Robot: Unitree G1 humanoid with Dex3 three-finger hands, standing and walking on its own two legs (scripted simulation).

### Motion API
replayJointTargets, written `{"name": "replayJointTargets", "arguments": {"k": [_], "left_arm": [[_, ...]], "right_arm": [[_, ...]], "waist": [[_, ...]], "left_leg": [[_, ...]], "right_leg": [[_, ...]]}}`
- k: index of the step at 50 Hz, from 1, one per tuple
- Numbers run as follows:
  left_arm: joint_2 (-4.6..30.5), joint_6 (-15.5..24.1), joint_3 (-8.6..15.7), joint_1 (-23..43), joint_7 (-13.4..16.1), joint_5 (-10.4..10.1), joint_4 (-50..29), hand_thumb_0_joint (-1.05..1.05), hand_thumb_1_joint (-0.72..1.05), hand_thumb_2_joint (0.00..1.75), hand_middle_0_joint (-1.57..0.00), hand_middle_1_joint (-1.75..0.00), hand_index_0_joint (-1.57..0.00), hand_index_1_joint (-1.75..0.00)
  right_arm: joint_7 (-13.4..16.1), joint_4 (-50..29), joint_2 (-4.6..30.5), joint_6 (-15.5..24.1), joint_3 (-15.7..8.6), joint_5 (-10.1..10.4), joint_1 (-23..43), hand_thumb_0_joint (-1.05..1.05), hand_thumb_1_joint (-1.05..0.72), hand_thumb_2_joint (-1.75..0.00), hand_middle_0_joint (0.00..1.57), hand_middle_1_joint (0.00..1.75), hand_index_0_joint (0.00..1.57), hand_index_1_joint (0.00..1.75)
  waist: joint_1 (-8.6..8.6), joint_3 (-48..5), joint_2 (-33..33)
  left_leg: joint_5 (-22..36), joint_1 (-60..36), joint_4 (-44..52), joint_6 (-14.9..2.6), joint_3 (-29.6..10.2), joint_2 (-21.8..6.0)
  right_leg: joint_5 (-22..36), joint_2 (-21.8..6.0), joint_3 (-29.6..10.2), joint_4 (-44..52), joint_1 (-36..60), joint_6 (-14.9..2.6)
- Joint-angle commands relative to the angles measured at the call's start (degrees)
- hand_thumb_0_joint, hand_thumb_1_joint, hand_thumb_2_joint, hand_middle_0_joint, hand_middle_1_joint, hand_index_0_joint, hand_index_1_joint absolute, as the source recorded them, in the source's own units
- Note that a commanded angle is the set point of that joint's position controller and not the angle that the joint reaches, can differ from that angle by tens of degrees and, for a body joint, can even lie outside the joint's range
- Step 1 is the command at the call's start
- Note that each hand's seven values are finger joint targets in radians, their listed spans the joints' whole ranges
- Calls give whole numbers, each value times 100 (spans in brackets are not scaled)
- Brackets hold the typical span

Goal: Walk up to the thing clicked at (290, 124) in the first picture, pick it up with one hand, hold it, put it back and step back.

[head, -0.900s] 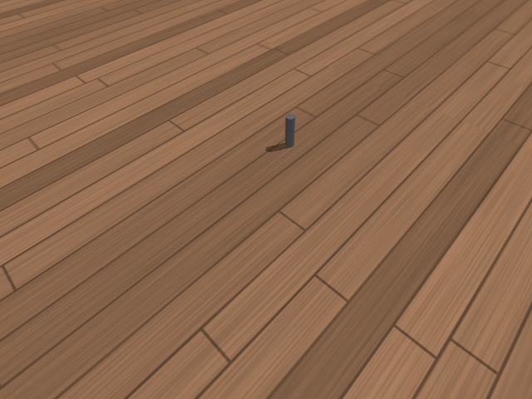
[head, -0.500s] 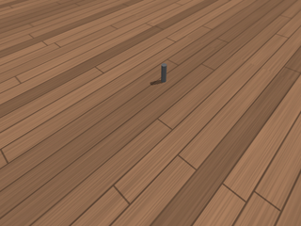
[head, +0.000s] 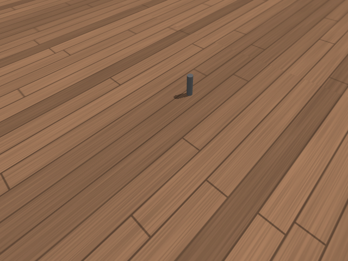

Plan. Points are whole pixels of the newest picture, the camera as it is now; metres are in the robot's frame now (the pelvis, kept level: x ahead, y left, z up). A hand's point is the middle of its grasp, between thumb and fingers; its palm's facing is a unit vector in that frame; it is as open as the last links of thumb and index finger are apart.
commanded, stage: stand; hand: left
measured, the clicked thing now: (189, 85) +1.53 -0.08 -0.68
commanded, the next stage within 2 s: walk up in 0.22 s
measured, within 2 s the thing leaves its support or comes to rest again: neither
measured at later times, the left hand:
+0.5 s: hand (95, 256) +0.15 +0.24 -0.14, palm faces -0.13 -0.91 -0.39, open 7.4 cm
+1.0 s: hand (135, 197) +0.32 +0.16 -0.16, palm faces -0.13 -0.93 -0.33, open 7.4 cm
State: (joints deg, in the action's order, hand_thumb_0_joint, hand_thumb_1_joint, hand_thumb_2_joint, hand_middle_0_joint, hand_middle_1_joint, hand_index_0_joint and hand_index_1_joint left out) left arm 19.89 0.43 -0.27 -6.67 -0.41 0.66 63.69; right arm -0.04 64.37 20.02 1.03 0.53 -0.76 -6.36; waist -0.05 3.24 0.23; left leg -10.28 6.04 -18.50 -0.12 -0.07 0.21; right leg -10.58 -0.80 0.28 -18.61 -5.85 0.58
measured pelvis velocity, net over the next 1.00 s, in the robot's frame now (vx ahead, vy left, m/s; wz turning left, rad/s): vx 0.26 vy -0.11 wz -0.15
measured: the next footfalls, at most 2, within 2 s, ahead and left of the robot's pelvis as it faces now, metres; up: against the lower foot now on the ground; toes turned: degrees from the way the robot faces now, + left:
right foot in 0.56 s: +0.21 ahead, -0.23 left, +0.00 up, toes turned -11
left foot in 1.02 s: +0.45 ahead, +0.01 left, +0.00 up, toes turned -3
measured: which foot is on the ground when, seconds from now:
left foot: down 0.00-0.58, up 0.60-1.00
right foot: down 0.00-0.26, up 0.28-0.54, down 0.56-1.00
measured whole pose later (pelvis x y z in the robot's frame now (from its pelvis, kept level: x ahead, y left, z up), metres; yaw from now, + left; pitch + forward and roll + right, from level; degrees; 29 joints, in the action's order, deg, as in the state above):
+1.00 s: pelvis +0.26 -0.11 -0.02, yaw -8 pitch -1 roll -2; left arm 23.5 4.3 3.4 -20.4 -4.1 0.9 52.4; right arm -5.4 53.3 24.7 2.3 -4.7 -2.4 -13.5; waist -2.7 2.4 -1.2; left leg -10.3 25.5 -33.3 0.0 1.7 -6.6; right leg -21.0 0.9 2.5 -25.9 -3.5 -0.2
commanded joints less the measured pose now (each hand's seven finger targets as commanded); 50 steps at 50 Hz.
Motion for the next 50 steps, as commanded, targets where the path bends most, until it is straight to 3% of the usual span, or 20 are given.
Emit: {"name": "replayJointTargets", "arguments": {"k": [1,10,11,12,13,14,15,17,23,27,28,29,30,31,32,34,37,47,49,50], "left_arm": [[1207,143,209,183,95,-17,-337,0,90,90,-20,-30,-20,-30],[1230,142,223,164,92,-17,-326,0,90,90,-20,-30,-20,-30],[1746,183,628,-137,-110,129,-746,0,90,90,-20,-30,-20,-30],[1661,149,635,234,-185,169,-786,0,90,90,-20,-30,-20,-30],[1480,104,623,584,-250,164,-924,0,90,90,-20,-30,-20,-30],[1517,107,630,761,-284,231,-1099,0,90,90,-20,-30,-20,-30],[1546,158,642,735,-300,207,-1174,0,90,90,-20,-30,-20,-30],[1544,248,657,534,-384,150,-1183,0,90,90,-20,-30,-20,-30],[1419,187,727,-107,-609,96,-1232,0,90,90,-20,-30,-20,-30],[1685,266,913,-1472,-469,116,-744,0,90,90,-20,-30,-20,-30],[1977,315,1051,-2192,-362,137,-615,0,90,90,-20,-30,-20,-30],[2388,349,1163,-2599,-263,180,-642,0,90,90,-20,-30,-20,-30],[2587,400,1097,-1848,-249,169,-1055,0,90,90,-20,-30,-20,-30],[2757,387,1078,-1167,-274,56,-1268,0,90,90,-20,-30,-20,-30],[2657,401,1051,-835,-259,2,-1378,0,90,90,-20,-30,-20,-30],[2247,469,934,-637,-225,-18,-1402,0,90,90,-20,-30,-20,-30],[2029,529,836,-640,-224,-37,-1403,0,90,90,-20,-30,-20,-30],[2016,575,806,-1231,-239,-19,-1585,0,90,90,-20,-30,-20,-30],[2055,541,785,-1162,-230,-20,-1610,0,90,90,-20,-30,-20,-30],[2016,530,755,-1021,-222,0,-1694,0,90,90,-20,-30,-20,-30]], "right_arm": [[60,-332,1205,100,-260,33,231,0,-90,-90,20,30,20,30],[59,-354,1216,95,-262,36,250,0,-90,-90,20,30,20,30],[-49,-683,1845,246,-688,-126,-258,0,-90,-90,20,30,20,30],[-91,-527,1981,288,-793,-175,-613,0,-90,-90,20,30,20,30],[-99,-519,2156,295,-899,-195,-768,0,-90,-90,20,30,20,30],[-109,-642,2251,327,-973,-179,-807,0,-90,-90,20,30,20,30],[-105,-756,2252,371,-991,-174,-708,0,-90,-90,20,30,20,30],[-102,-919,1946,439,-945,-178,-503,0,-90,-90,20,30,20,30],[-237,-1349,2007,459,-974,-193,128,0,-90,-90,20,30,20,30],[-237,-1414,1664,339,-851,-206,142,0,-90,-90,20,30,20,30],[-238,-1391,1368,314,-724,-205,-166,0,-90,-90,20,30,20,30],[-270,-1505,951,290,-562,-150,-300,0,-90,-90,20,30,20,30],[-272,-1597,1244,239,-613,-40,-488,0,-90,-90,20,30,20,30],[-253,-1536,1789,223,-773,-108,-419,0,-90,-90,20,30,20,30],[-259,-1451,1940,243,-804,-73,-382,0,-90,-90,20,30,20,30],[-299,-1237,1777,242,-757,23,-691,0,-90,-90,20,30,20,30],[-406,-1192,1683,178,-805,-15,-1090,0,-90,-90,20,30,20,30],[-514,-1853,1362,349,-813,-117,119,0,-90,-90,20,30,20,30],[-489,-1811,1336,388,-832,-107,-71,0,-90,-90,20,30,20,30],[-454,-1714,1418,421,-879,-122,-502,0,-90,-90,20,30,20,30]], "waist": [[-22,-461,-42],[-24,-538,-68],[125,-1153,36],[384,-689,-341],[551,-113,-1017],[606,235,-935],[531,406,-631],[313,276,-308],[-74,85,-1193],[-682,-373,36],[-1008,-703,1104],[-1128,-513,2352],[-680,-274,1775],[-436,205,1298],[-297,444,883],[-53,357,663],[51,349,789],[-404,169,335],[-247,93,424],[74,-104,290]], "left_leg": [[882,-112,250,-110,-574,-736],[919,-158,255,-133,-580,-746],[-2216,-701,-155,-551,-650,-709],[-3409,-1053,208,-776,-1095,-1003],[-4163,-1116,957,-1058,-1987,-1700],[-3908,-976,1250,-1383,-2538,-2401],[-3546,-773,1334,-1528,-2741,-2647],[-2612,-939,1217,-1368,-2150,-2261],[-2061,390,1010,-896,-343,-1504],[-2202,1816,-1218,-633,422,-978],[-2177,2429,-2888,-499,714,-542],[-2570,3347,-4506,-342,607,72],[-2155,3440,-5131,-187,78,92],[-1923,3173,-5174,-175,-228,-335],[-1580,3144,-5150,-178,-385,-587],[-946,2721,-4744,-219,-428,-821],[-494,2208,-4075,-153,-204,-795],[126,1868,-1470,53,297,-601],[13,1378,-1249,-19,461,-458],[-33,610,-1015,-95,447,-379]], "right_leg": [[783,-670,-529,249,24,-207],[832,-678,-529,227,73,-220],[-1894,-320,-583,-342,-499,-390],[-2526,-206,-366,-944,-1847,-380],[-2008,39,97,-2181,-2915,-229],[-1779,-199,-216,-2857,-3577,-209],[-1645,-414,-610,-3015,-3639,-231],[-1335,-586,-719,-2994,-3500,-214],[-422,-546,41,-1964,-1601,-55],[3,-152,404,-1605,816,-77],[-869,-133,37,-1322,1634,-184],[-2949,-998,-1756,-199,1482,-373],[-4678,-2058,-4071,1351,606,-934],[-5120,-2352,-4634,1592,-274,-1310],[-4580,-2219,-4285,1498,-593,-1430],[-3222,-1662,-2783,1086,-854,-1152],[-2671,-1345,-1821,1068,-1291,-1063],[-1124,-1135,-875,470,-526,-1124],[-628,-1189,-799,108,-600,-1114],[-132,-1129,-666,-468,-899,-1011]]}}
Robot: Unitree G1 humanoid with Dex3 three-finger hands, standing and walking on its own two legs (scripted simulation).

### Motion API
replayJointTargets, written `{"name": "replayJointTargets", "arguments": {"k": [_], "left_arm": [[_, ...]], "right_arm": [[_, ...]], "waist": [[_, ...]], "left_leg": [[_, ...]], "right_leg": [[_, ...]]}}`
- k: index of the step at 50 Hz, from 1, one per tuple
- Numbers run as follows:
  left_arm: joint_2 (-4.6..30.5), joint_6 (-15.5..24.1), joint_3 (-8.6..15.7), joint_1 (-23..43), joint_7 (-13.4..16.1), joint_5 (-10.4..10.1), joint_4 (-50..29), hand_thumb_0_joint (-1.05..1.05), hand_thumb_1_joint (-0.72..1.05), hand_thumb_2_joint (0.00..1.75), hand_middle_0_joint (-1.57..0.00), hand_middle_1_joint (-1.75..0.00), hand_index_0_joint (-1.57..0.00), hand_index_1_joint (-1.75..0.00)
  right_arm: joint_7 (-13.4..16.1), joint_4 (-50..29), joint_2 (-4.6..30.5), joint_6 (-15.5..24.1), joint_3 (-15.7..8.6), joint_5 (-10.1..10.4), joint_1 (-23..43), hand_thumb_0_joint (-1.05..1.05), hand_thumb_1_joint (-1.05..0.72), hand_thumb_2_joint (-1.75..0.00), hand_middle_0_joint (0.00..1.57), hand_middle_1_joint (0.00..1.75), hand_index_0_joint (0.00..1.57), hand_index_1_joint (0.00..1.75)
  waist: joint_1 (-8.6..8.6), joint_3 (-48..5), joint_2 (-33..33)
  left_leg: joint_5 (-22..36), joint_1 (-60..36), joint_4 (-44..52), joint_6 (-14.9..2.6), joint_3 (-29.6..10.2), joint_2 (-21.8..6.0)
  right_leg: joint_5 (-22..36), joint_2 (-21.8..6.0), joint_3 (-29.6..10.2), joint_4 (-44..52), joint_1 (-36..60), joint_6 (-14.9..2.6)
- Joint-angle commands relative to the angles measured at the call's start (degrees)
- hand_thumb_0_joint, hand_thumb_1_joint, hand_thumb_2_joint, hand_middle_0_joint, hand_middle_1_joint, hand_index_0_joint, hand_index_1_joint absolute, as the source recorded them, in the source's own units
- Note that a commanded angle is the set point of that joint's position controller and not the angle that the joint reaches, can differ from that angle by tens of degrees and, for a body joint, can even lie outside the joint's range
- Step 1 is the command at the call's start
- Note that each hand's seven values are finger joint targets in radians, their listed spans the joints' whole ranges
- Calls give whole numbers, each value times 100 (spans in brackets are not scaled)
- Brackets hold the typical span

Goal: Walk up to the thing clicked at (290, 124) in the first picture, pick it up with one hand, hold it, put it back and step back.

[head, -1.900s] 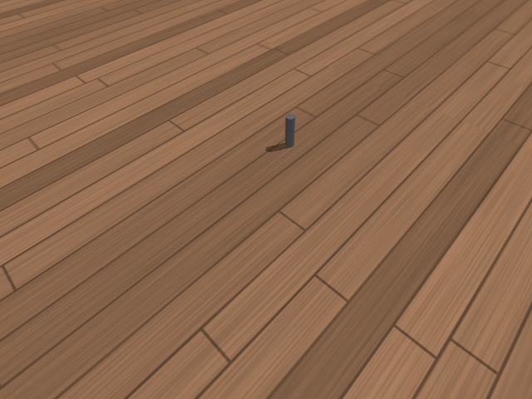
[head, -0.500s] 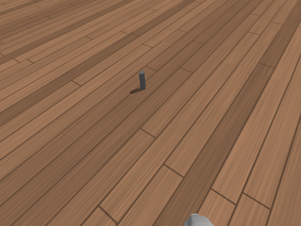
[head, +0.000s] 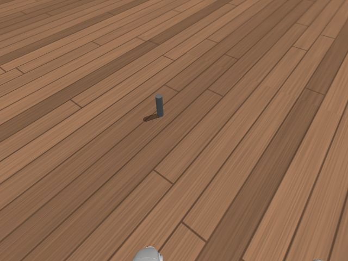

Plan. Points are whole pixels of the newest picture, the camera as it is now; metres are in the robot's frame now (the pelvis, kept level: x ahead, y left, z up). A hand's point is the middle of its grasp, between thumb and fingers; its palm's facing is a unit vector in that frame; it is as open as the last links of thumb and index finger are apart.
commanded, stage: walk up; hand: left
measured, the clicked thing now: (159, 105) +1.25 +0.21 -0.67
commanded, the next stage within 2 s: none
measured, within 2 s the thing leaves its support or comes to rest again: neither
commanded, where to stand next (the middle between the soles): +0.88 +0.02 m, yaw -3 degrees
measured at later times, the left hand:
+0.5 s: hand (112, 167) +0.39 +0.26 -0.13, palm faces -0.13 -0.91 -0.39, open 7.4 cm
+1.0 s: hand (103, 149) +0.48 +0.31 -0.16, palm faces -0.05 -0.93 -0.37, open 7.4 cm
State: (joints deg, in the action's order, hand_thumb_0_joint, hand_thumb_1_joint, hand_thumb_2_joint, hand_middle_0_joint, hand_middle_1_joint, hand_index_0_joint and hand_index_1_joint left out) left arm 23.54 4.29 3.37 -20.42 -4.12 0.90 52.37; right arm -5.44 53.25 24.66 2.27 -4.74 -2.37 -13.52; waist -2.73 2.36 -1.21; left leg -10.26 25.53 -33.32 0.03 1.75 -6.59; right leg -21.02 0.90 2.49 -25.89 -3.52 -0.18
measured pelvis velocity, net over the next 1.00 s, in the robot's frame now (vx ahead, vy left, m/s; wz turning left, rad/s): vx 0.45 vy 0.03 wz -0.04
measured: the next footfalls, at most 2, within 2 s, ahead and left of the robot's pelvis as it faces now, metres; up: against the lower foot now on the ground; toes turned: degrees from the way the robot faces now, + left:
left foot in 0.02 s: +0.17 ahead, +0.14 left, +0.00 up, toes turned +5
right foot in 0.48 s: +0.40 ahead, -0.13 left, +0.00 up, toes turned -8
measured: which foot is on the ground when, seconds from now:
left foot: up 0.00-0.00, down 0.02-0.50, up 0.52-0.92, down 0.94-1.00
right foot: down 0.00-0.06, up 0.08-0.46, down 0.48-0.98, up 1.00-1.00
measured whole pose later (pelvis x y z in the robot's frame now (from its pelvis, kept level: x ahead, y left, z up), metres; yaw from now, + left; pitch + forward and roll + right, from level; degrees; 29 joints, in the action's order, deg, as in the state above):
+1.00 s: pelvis +0.45 +0.03 -0.01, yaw -2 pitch -2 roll +0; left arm 25.7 3.4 3.8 -21.0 -2.5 0.8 51.0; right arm -4.3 49.9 24.1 4.3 -4.1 -2.2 -14.0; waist -2.2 4.0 2.6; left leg -11.0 22.5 -35.6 -0.8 4.3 -2.7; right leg -26.5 -4.9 2.5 -43.3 -10.1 -0.8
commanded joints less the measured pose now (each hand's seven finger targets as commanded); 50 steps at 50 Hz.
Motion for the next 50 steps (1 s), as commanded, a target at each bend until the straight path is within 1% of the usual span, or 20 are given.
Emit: {"name": "replayJointTargets", "arguments": {"k": [1,2,3,4,8,14,19,23,24,25,26,27,32,36,41,44,47,48,49,50], "left_arm": [[1398,135,311,256,161,-19,-593,0,90,90,-20,-30,-20,-30],[970,119,155,-25,195,-77,-627,0,90,90,-20,-30,-20,-30],[723,105,87,-216,213,-144,-615,0,90,90,-20,-30,-20,-30],[1444,72,241,-76,318,-106,-518,0,90,90,-20,-30,-20,-30],[1255,120,177,70,219,-202,-365,0,90,90,-20,-30,-20,-30],[1054,-12,162,674,14,-120,-640,0,90,90,-20,-30,-20,-30],[994,15,243,1016,-59,-66,-667,0,90,90,-20,-30,-20,-30],[1321,88,465,-89,66,-46,-313,0,90,90,-20,-30,-20,-30],[1692,133,599,-561,137,0,-257,0,90,90,-20,-30,-20,-30],[2067,166,654,-732,198,-16,-400,0,90,90,-20,-30,-20,-30],[2077,138,631,-458,204,-118,-436,0,90,90,-20,-30,-20,-30],[2019,128,609,-190,231,-193,-523,0,90,90,-20,-30,-20,-30],[1419,222,392,523,274,-153,-668,0,90,90,-20,-30,-20,-30],[1466,294,418,457,251,-71,-808,0,90,90,-20,-30,-20,-30],[1581,286,471,205,217,-21,-789,0,90,90,-20,-30,-20,-30],[1651,238,447,228,210,-40,-761,0,90,90,-20,-30,-20,-30],[1388,176,321,243,225,-8,-781,0,90,90,-20,-30,-20,-30],[1005,146,183,-77,232,-29,-787,0,90,90,-20,-30,-20,-30],[589,115,67,-421,214,-95,-799,0,90,90,-20,-30,-20,-30],[1319,49,233,-312,333,-64,-624,0,90,90,-20,-30,-20,-30]], "right_arm": [[161,-367,1218,348,-454,17,-553,0,-90,-90,20,30,20,30],[252,-221,1632,392,-606,-94,-1381,0,-90,-90,20,30,20,30],[304,-364,1993,415,-676,-54,-1325,0,-90,-90,20,30,20,30],[286,-414,1978,381,-676,136,-1121,0,-90,-90,20,30,20,30],[360,-630,1263,386,-332,248,-477,0,-90,-90,20,30,20,30],[346,-833,1313,422,-284,204,-425,0,-90,-90,20,30,20,30],[312,-941,1381,381,-299,223,-342,0,-90,-90,20,30,20,30],[349,-1011,1146,339,-197,223,-483,0,-90,-90,20,30,20,30],[337,-1008,835,335,-83,235,-899,0,-90,-90,20,30,20,30],[327,-1057,662,309,10,230,-1134,0,-90,-90,20,30,20,30],[380,-937,1268,248,-134,236,-989,0,-90,-90,20,30,20,30],[420,-879,1344,233,-163,211,-802,0,-90,-90,20,30,20,30],[287,-568,1006,100,-143,260,-1033,0,-90,-90,20,30,20,30],[160,-685,967,46,-203,169,-616,0,-90,-90,20,30,20,30],[57,-911,895,155,-208,108,198,0,-90,-90,20,30,20,30],[47,-857,897,226,-237,113,185,0,-90,-90,20,30,20,30],[161,-498,1207,302,-365,85,-879,0,-90,-90,20,30,20,30],[242,-367,1570,340,-491,19,-1463,0,-90,-90,20,30,20,30],[305,-588,1927,378,-529,24,-1310,0,-90,-90,20,30,20,30],[303,-673,2036,356,-546,218,-1162,0,-90,-90,20,30,20,30]], "waist": [[667,-555,-194],[981,-1121,-1313],[855,-996,-1780],[850,-942,-1143],[444,-131,-537],[441,322,-719],[407,184,-629],[-257,-616,471],[-401,-977,1464],[-321,-1026,1980],[-335,-831,1278],[-284,-552,1103],[305,99,912],[244,127,791],[-42,263,798],[54,73,794],[683,-478,-27],[903,-896,-1195],[659,-823,-1991],[713,-691,-1228]], "left_leg": [[-318,-2474,685,-261,252,417],[-1517,-3502,1265,-603,-1091,-519],[-2242,-4099,1964,-992,-3637,-1738],[-2172,-3955,1858,-1583,-3941,-2037],[984,-2494,1679,-1013,-1082,-1004],[1550,-2103,1910,-1236,-181,-824],[858,-1573,1571,-1051,28,-764],[1061,-1028,-672,-709,232,-406],[303,-248,-2212,-525,549,203],[-1906,756,-3248,-320,271,772],[-2039,1049,-3673,-274,-160,602],[-1845,1123,-3921,-263,-371,372],[-548,230,-2921,-225,-528,173],[-257,529,-1867,28,-377,81],[136,161,-377,32,-187,-39],[132,-499,-11,-101,57,123],[-274,-2285,342,-276,173,416],[-1374,-3075,981,-536,-871,-229],[-1924,-3582,1581,-894,-3381,-1483],[-1968,-3259,1857,-1420,-4043,-1927]], "right_leg": [[1675,-875,-466,-1070,-1352,-745],[1345,-363,-83,-2884,-2184,-480],[-745,530,-241,-3713,-3750,-244],[-884,55,-764,-4211,-3849,-337],[231,-424,-942,-3775,-3217,-243],[851,-568,-305,-2191,-3140,24],[1642,-485,121,-950,-1813,-172],[1155,-286,-4,-603,255,-408],[53,-914,-1075,-46,1064,-600],[-48,-2343,-3477,634,1495,-1104],[-125,-2589,-4203,946,1302,-1567],[-141,-2597,-4076,1064,796,-1690],[1064,-1396,-1352,1174,-974,-893],[51,-1474,-1031,1455,-956,-1226],[136,-1532,-808,1210,-952,-1140],[374,-1602,-752,841,-1003,-1080],[1263,-1179,-267,-926,-1599,-792],[1129,-692,143,-2676,-2178,-547],[-852,101,-18,-3789,-3595,-202],[-1022,-100,-378,-4182,-3665,-291]]}}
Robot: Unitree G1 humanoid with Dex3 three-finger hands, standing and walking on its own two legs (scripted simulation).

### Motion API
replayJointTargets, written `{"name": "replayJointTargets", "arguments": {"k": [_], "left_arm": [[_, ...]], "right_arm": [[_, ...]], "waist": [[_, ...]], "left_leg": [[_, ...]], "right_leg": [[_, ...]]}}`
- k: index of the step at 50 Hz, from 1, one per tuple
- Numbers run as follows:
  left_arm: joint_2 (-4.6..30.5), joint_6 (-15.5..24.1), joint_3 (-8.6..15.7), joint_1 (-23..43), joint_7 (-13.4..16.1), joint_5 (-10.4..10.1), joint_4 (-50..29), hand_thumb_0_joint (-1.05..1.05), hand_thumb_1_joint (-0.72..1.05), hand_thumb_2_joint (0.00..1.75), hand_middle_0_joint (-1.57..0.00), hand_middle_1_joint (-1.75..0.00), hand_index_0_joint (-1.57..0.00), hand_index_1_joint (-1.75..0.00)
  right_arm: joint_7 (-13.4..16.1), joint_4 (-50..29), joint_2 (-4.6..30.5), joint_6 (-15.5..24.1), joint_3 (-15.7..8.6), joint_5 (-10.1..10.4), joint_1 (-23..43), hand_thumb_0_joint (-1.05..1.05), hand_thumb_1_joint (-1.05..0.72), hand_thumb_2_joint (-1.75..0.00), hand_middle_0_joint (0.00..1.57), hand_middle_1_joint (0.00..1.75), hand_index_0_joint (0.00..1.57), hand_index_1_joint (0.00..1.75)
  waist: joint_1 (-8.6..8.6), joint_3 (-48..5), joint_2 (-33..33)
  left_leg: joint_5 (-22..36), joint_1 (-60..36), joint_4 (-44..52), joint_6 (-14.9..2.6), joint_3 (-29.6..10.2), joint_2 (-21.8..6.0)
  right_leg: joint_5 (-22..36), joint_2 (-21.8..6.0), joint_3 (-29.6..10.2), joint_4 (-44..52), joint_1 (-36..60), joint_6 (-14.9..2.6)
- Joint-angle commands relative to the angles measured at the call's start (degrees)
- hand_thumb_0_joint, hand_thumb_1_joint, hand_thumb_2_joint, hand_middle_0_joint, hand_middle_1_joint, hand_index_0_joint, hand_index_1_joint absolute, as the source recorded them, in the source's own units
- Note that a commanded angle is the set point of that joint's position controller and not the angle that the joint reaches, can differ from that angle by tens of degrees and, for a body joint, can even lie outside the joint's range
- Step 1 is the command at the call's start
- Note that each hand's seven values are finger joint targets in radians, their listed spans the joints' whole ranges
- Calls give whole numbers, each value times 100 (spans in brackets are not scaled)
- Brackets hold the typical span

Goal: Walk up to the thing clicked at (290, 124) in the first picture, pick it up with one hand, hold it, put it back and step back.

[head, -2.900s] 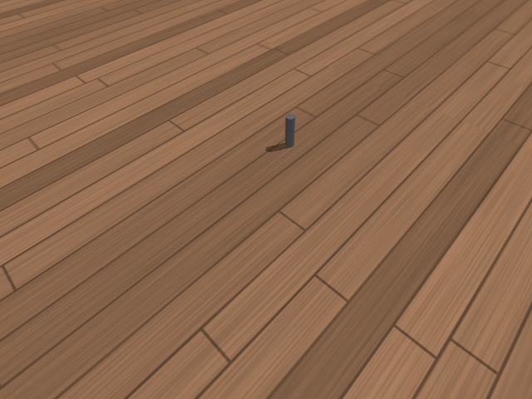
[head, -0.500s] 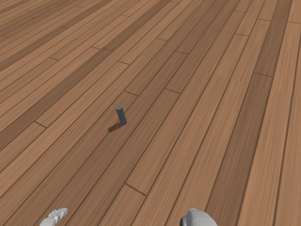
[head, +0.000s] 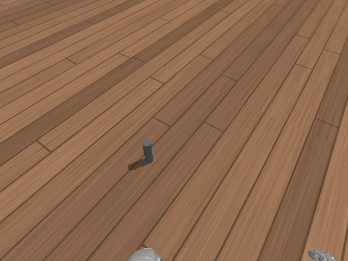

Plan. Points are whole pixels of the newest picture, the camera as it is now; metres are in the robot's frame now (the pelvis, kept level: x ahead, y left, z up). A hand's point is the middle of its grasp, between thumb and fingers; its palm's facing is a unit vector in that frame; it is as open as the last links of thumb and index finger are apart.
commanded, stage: walk up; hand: left
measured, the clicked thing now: (148, 151) +0.78 +0.21 -0.66
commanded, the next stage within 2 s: none
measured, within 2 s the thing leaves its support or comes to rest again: neither
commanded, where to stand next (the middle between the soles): +0.43 +0.01 m, yaw +0 degrees
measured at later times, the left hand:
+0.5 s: hand (101, 199) +0.28 +0.24 -0.12, palm faces -0.07 -0.91 -0.41, open 7.3 cm
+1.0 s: hand (94, 179) +0.35 +0.29 -0.15, palm faces -0.04 -0.94 -0.34, open 7.4 cm
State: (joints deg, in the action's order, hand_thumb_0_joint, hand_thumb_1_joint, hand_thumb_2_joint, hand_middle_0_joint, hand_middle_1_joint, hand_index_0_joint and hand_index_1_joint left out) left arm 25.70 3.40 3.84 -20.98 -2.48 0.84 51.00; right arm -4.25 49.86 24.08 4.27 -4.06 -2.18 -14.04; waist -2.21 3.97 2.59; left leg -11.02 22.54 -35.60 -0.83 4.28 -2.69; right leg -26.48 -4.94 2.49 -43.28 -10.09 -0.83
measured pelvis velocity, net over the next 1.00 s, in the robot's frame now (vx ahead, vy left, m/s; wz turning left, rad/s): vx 0.31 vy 0.02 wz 0.00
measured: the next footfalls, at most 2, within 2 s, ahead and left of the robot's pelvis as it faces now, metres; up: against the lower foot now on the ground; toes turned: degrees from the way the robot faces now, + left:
right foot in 0.42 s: +0.30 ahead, -0.14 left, +0.00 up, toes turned -6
left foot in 0.88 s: +0.41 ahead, +0.13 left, +0.00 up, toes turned +2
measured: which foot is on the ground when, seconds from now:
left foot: down 0.00-0.44, up 0.46-0.86, down 0.88-1.00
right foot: up 0.00-0.40, down 0.42-0.92, up 0.94-1.00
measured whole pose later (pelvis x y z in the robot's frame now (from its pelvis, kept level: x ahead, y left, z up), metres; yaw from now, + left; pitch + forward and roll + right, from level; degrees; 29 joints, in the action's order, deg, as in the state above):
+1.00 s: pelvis +0.31 +0.02 +0.00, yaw +0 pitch -2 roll -1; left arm 24.3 1.2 2.4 -18.5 -1.4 0.7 50.9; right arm -2.2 49.8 23.1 4.0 -2.9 -1.5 -16.3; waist -0.3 4.4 2.5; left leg -13.6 20.4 -36.1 -1.7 3.7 -2.8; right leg -29.0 -1.6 1.3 -54.0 -18.4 -1.8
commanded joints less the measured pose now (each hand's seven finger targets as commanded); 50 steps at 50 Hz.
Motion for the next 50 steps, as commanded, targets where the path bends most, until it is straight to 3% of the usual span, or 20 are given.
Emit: {"name": "replayJointTargets", "arguments": {"k": [1,4,5,7,12,17,20,21,22,23,24,27,30,40,44,45,46,47,48,50], "left_arm": [[1282,132,184,56,200,-34,-474,0,90,90,-20,-30,-20,-30],[1071,107,164,-115,108,-165,-241,0,90,90,-20,-30,-20,-30],[991,71,167,-229,81,-179,-203,0,90,90,-20,-30,-20,-30],[918,19,166,-189,32,-147,-198,0,90,90,-20,-30,-20,-30],[834,1,175,619,-94,-46,-463,0,90,90,-20,-30,-20,-30],[698,114,202,779,-117,-22,-484,0,90,90,-20,-30,-20,-30],[871,176,314,127,-38,-9,-249,0,90,90,-20,-30,-20,-30],[1090,228,419,-369,31,6,-143,0,90,90,-20,-30,-20,-30],[1579,276,563,-628,99,47,-214,0,90,90,-20,-30,-20,-30],[1709,276,544,-445,121,-14,-346,0,90,90,-20,-30,-20,-30],[1747,241,529,-213,122,-85,-372,0,90,90,-20,-30,-20,-30],[1274,238,376,257,165,-127,-502,0,90,90,-20,-30,-20,-30],[1203,283,342,440,148,-81,-589,0,90,90,-20,-30,-20,-30],[1359,230,394,282,48,-3,-749,0,90,90,-20,-30,-20,-30],[1034,120,205,409,77,-2,-787,0,90,90,-20,-30,-20,-30],[676,94,73,191,76,-4,-774,0,90,90,-20,-30,-20,-30],[217,45,-85,-90,107,-86,-729,0,90,90,-20,-30,-20,-30],[852,-46,104,-250,225,-67,-476,0,90,90,-20,-30,-20,-30],[1105,-61,147,-120,264,-47,-441,0,90,90,-20,-30,-20,-30],[1015,-73,134,90,270,-73,-362,0,90,90,-20,-30,-20,-30]], "right_arm": [[196,-322,1921,122,-590,249,-983,0,-90,-90,20,30,20,30],[272,-429,1341,176,-316,250,-520,0,-90,-90,20,30,20,30],[270,-414,1336,206,-305,270,-530,0,-90,-90,20,30,20,30],[274,-509,1365,210,-338,245,-480,0,-90,-90,20,30,20,30],[278,-579,1418,197,-374,201,-604,0,-90,-90,20,30,20,30],[254,-696,1384,117,-347,197,-435,0,-90,-90,20,30,20,30],[258,-789,1251,50,-280,227,-431,0,-90,-90,20,30,20,30],[250,-796,945,58,-159,238,-677,0,-90,-90,20,30,20,30],[237,-896,590,65,-33,252,-979,0,-90,-90,20,30,20,30],[265,-720,893,-31,-72,236,-1067,0,-90,-90,20,30,20,30],[320,-655,1338,-83,-193,190,-830,0,-90,-90,20,30,20,30],[263,-413,1215,-122,-196,271,-777,0,-90,-90,20,30,20,30],[171,-278,1053,-188,-199,187,-1017,0,-90,-90,20,30,20,30],[23,-418,997,-52,-272,78,-147,0,-90,-90,20,30,20,30],[178,-104,1106,68,-329,51,-883,0,-90,-90,20,30,20,30],[256,-1,1394,101,-407,19,-1307,0,-90,-90,20,30,20,30],[331,-195,1721,114,-418,1,-1005,0,-90,-90,20,30,20,30],[324,-317,1954,81,-458,121,-843,0,-90,-90,20,30,20,30],[322,-303,1878,42,-467,182,-738,0,-90,-90,20,30,20,30],[390,-379,1433,58,-302,149,-658,0,-90,-90,20,30,20,30]], "waist": [[631,-474,-1206],[286,-8,-902],[222,-64,-1104],[253,-167,-1209],[441,193,-1077],[352,-19,-971],[3,-457,-396],[-236,-842,347],[-237,-1215,1520],[-234,-869,1049],[-224,-624,770],[52,-70,407],[201,-55,632],[-11,69,548],[486,-378,-249],[651,-621,-1332],[394,-458,-2297],[372,-339,-1588],[356,-89,-1493],[334,-119,-985]], "left_leg": [[-1334,-2536,2006,-1420,-3933,-2222],[1074,-1588,1888,-546,-1551,-1237],[1341,-1526,1889,-560,-1324,-1154],[974,-1472,1970,-931,-1128,-1175],[554,-1528,2247,-1169,-871,-1204],[1242,-1252,1521,-1045,-586,-1128],[1025,-802,311,-754,-376,-851],[718,-475,-871,-582,-99,-467],[-1050,553,-2218,-305,121,118],[-1902,1236,-2706,-157,-246,404],[-2062,1259,-3091,-193,-514,109],[-1176,1026,-2805,-175,-971,-166],[-638,627,-2407,-59,-703,-145],[-94,8,-91,121,-263,-240],[-277,-1657,633,-72,-113,69],[-1266,-2176,1237,-244,-991,-453],[-1130,-2266,1953,-640,-3203,-1704],[-1263,-1731,2110,-1207,-3771,-2185],[-938,-1555,2021,-1503,-3715,-2230],[1293,-1575,1625,-1155,-2301,-1599]], "right_leg": [[-291,284,-614,-2630,-3090,-264],[792,52,-963,-1877,-2308,-182],[924,71,-819,-1836,-2129,-127],[1087,45,-593,-1602,-2034,-21],[1396,-132,-316,-384,-2282,108],[1731,94,51,793,-1169,-60],[1830,412,209,1449,345,-184],[1471,150,-220,1718,1091,-313],[726,-1250,-2368,2201,1846,-693],[110,-1952,-3744,2820,1707,-1146],[-152,-2096,-3956,2819,1236,-1542],[617,-1205,-2115,2911,266,-956],[982,-858,-1240,2969,-261,-998],[-105,-978,-891,2864,-653,-1093],[626,-666,-457,1247,-1282,-769],[734,-268,-65,-142,-1670,-529],[-335,553,162,-1267,-2616,-81],[-630,476,-252,-1651,-2432,-145],[-589,255,-418,-1924,-2452,-173],[-220,214,-840,-1855,-2281,-167]]}}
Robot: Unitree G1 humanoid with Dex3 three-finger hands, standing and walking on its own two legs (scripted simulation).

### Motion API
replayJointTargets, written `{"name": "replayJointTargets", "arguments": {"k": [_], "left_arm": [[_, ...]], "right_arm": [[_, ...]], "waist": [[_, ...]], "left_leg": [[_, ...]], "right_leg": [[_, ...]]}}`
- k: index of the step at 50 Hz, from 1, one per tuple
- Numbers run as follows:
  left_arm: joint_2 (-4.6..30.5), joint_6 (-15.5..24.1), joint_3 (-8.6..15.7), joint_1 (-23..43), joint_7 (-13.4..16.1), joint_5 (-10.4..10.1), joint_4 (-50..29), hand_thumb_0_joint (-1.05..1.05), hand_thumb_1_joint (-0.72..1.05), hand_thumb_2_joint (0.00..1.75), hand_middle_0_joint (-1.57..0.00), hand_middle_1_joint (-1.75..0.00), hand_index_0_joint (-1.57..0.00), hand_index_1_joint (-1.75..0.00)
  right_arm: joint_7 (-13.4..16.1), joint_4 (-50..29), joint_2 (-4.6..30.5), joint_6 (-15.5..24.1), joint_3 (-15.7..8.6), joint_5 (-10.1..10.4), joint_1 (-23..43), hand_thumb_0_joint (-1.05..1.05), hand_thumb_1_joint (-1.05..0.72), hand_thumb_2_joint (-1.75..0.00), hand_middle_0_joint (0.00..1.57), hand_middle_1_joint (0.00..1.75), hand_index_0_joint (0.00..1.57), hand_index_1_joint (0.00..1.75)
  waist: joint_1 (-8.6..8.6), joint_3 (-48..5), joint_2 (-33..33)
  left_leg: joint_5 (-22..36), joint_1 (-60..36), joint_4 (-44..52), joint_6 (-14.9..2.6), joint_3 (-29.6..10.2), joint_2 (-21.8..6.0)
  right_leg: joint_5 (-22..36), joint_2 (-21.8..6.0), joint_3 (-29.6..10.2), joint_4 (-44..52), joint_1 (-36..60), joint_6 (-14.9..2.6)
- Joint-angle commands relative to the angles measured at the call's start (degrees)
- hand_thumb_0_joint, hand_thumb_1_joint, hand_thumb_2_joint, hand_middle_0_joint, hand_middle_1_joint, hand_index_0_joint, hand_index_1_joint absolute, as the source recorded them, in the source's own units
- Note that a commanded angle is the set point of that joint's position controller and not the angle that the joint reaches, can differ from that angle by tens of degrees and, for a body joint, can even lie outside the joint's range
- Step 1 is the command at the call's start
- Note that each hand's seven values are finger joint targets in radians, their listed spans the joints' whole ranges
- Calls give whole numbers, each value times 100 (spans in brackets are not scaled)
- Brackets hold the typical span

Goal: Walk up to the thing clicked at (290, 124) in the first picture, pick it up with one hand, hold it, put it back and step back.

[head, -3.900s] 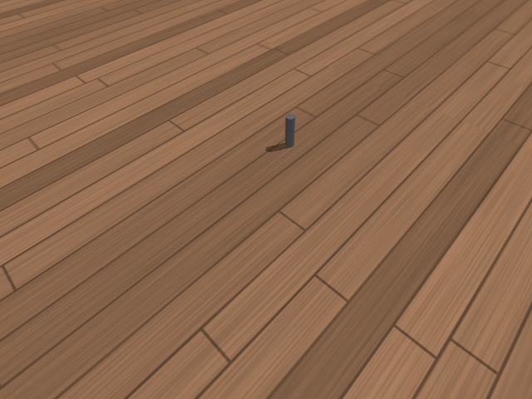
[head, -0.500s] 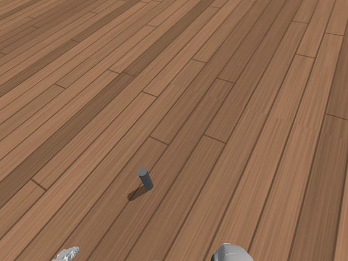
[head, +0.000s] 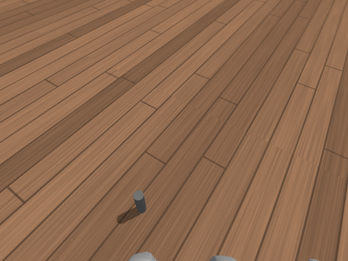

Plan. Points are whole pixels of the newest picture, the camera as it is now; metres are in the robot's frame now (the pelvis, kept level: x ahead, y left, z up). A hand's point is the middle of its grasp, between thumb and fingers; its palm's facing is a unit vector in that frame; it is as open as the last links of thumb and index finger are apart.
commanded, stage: walk up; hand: left
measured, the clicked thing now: (140, 202) +0.47 +0.19 -0.66
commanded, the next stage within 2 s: stand in 1.94 s
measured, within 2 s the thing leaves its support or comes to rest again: neither
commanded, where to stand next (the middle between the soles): +0.11 -0.01 m, yaw +0 degrees
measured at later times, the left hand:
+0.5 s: hand out of the picture +0.13 +0.23 -0.14, palm faces -0.07 -0.92 -0.38, open 7.4 cm
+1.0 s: hand out of the picture +0.14 +0.23 -0.14, palm faces -0.04 -0.95 -0.30, open 7.3 cm
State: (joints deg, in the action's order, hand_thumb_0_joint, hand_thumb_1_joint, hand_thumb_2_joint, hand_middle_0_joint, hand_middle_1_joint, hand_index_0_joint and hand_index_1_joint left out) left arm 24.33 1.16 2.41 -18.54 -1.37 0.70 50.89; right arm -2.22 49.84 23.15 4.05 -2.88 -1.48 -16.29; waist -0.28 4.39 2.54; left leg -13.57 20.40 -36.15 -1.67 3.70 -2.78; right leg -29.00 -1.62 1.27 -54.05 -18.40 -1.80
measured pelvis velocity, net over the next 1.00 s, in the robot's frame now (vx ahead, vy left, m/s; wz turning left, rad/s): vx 0.05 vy -0.01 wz -0.03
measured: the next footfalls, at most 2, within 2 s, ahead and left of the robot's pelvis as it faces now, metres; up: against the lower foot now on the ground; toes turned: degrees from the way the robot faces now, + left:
right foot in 0.30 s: +0.11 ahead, -0.14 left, +0.00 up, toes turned -3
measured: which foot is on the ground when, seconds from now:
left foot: down 0.00-1.00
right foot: up 0.00-0.28, down 0.30-1.00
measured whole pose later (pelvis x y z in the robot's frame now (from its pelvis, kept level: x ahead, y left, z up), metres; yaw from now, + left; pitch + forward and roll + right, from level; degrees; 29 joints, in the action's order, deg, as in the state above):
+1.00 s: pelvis +0.05 -0.01 +0.02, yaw -2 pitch -3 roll +0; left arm 20.0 -0.3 0.6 -4.0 -1.4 -0.1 66.7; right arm -0.3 67.1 21.1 1.8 0.4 -0.9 -6.5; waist 0.3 3.1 1.5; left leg -9.8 8.2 -20.5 0.0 4.7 -1.6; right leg -7.8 -1.8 1.2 -20.3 -10.0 1.0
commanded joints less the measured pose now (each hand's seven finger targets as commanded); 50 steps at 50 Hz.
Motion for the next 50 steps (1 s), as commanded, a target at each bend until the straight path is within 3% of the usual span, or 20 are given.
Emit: {"name": "replayJointTargets", "arguments": {"k": [1,3,6,8,9,11,13,14,15,16,17,18,20,21,22,25,28,37,43,50], "left_arm": [[1100,126,261,-265,146,-90,-272,0,90,90,-20,-30,-20,-30],[970,70,229,-340,123,-115,-166,0,90,90,-20,-30,-20,-30],[833,18,179,-323,158,-123,-79,0,90,90,-20,-30,-20,-30],[799,23,184,-25,163,-105,-62,0,90,90,-20,-30,-20,-30],[767,34,179,140,176,-105,-69,0,90,90,-20,-30,-20,-30],[724,49,173,137,203,-111,22,0,90,90,-20,-30,-20,-30],[724,72,172,4,219,-92,171,0,90,90,-20,-30,-20,-30],[836,106,202,2,225,-47,237,0,90,90,-20,-30,-20,-30],[1133,147,264,196,239,-1,175,0,90,90,-20,-30,-20,-30],[1253,193,272,561,241,25,86,0,90,90,-20,-30,-20,-30],[1464,159,252,955,220,-21,44,0,90,90,-20,-30,-20,-30],[1380,137,208,1283,207,-14,-6,0,90,90,-20,-30,-20,-30],[1059,106,97,1295,196,-30,82,0,90,90,-20,-30,-20,-30],[983,104,73,1343,195,-44,150,0,90,90,-20,-30,-20,-30],[933,100,65,1347,189,-49,208,0,90,90,-20,-30,-20,-30],[882,68,49,1371,143,-58,376,0,90,90,-20,-30,-20,-30],[898,64,57,1614,134,-48,514,0,90,90,-20,-30,-20,-30],[788,43,39,1741,88,-63,917,0,90,90,-20,-30,-20,-30],[737,37,19,1743,85,-84,1127,0,90,90,-20,-30,-20,-30],[682,-3,-18,1770,91,-98,1302,0,90,90,-20,-30,-20,-30]], "right_arm": [[217,-388,1432,107,-382,103,-345,0,-90,-90,20,30,20,30],[254,-352,1433,121,-366,137,-272,0,-90,-90,20,30,20,30],[304,-511,1310,53,-303,115,158,0,-90,-90,20,30,20,30],[313,-486,1296,13,-270,96,178,0,-90,-90,20,30,20,30],[319,-449,1304,-11,-265,90,141,0,-90,-90,20,30,20,30],[323,-422,1330,-67,-266,141,205,0,-90,-90,20,30,20,30],[315,-423,1291,-149,-234,206,513,0,-90,-90,20,30,20,30],[298,-407,1142,-189,-181,251,621,0,-90,-90,20,30,20,30],[292,-404,924,-208,-103,278,578,0,-90,-90,20,30,20,30],[286,-329,677,-241,-14,285,410,0,-90,-90,20,30,20,30],[330,-187,829,-300,-67,266,481,0,-90,-90,20,30,20,30],[338,54,920,-309,-98,229,319,0,-90,-90,20,30,20,30],[274,253,1044,-250,-110,243,479,0,-90,-90,20,30,20,30],[247,332,1065,-241,-111,233,622,0,-90,-90,20,30,20,30],[237,379,1029,-228,-79,218,692,0,-90,-90,20,30,20,30],[202,554,1031,-205,28,145,976,0,-90,-90,20,30,20,30],[174,807,986,-213,62,103,1023,0,-90,-90,20,30,20,30],[195,1251,1008,-118,108,67,1187,0,-90,-90,20,30,20,30],[235,1325,1011,-77,105,85,1296,0,-90,-90,20,30,20,30],[254,1379,1004,-134,69,97,1375,0,-90,-90,20,30,20,30]], "waist": [[54,-190,-1008],[22,-379,-1167],[-62,-485,-1245],[7,-508,-1206],[78,-534,-1274],[50,-668,-1292],[-119,-865,-1013],[-221,-877,-731],[-139,-981,-24],[61,-805,577],[68,-630,829],[195,-499,840],[230,-442,577],[195,-499,598],[131,-618,590],[-39,-531,419],[10,-278,225],[-45,-484,-298],[-43,-815,-427],[-3,-608,-433]], "left_leg": [[2133,-1277,1558,-871,-1633,-1347],[2769,-1173,1421,-789,-1162,-1164],[2659,-995,1312,-966,-760,-1181],[3116,-839,1060,-929,-563,-1135],[3551,-806,907,-906,-573,-1125],[3664,-784,614,-952,-656,-1207],[2690,-637,210,-790,-587,-1079],[1772,-342,58,-552,-638,-975],[937,-84,-281,-271,-448,-693],[-255,149,-554,-13,-256,-238],[-1492,-353,-640,20,-233,109],[-1447,-894,-538,21,-309,17],[-469,-1171,423,-54,-451,-185],[-105,-1153,605,-87,-549,-303],[-57,-1138,804,-101,-615,-374],[-754,-864,1178,-118,-742,-445],[-686,-793,1448,-23,-651,-365],[-532,-680,2077,21,-785,-535],[461,-1068,2058,14,-674,-617],[466,-1239,2137,20,-670,-638]], "right_leg": [[296,-182,-715,-629,-1255,-68],[704,-106,-550,-512,-941,18],[911,-174,-338,204,-654,138],[1135,-208,-191,720,-358,150],[1168,-161,-83,876,-233,145],[1293,-43,39,1139,67,119],[1838,44,107,2038,606,17],[2303,-73,-136,2425,916,-73],[2853,-600,-866,2635,1135,-247],[2844,-1350,-1953,3036,882,-548],[2697,-1770,-2204,3157,30,-1139],[2497,-1718,-2178,3075,-500,-1122],[2004,-1058,-1246,3008,-568,-467],[1898,-859,-1049,2944,-434,-229],[1744,-749,-988,2930,-204,-143],[645,-688,-1050,3283,-16,-86],[281,-735,-1162,3599,16,-100],[1274,-579,-809,3697,858,-33],[2432,-596,-607,3580,1214,24],[2314,-576,-575,3712,1001,88]]}}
